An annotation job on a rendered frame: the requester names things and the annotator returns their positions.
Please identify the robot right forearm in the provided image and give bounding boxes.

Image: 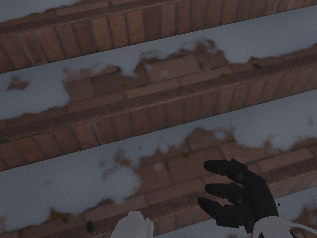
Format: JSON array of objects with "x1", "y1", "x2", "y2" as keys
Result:
[{"x1": 253, "y1": 216, "x2": 298, "y2": 238}]

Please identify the robot left shin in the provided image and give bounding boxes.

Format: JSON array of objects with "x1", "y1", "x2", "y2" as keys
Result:
[{"x1": 117, "y1": 211, "x2": 144, "y2": 224}]

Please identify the right robot hand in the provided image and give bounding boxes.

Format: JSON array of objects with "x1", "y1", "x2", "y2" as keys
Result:
[{"x1": 197, "y1": 159, "x2": 280, "y2": 234}]

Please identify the robot left thigh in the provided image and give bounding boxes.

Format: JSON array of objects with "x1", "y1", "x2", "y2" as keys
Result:
[{"x1": 110, "y1": 216, "x2": 154, "y2": 238}]

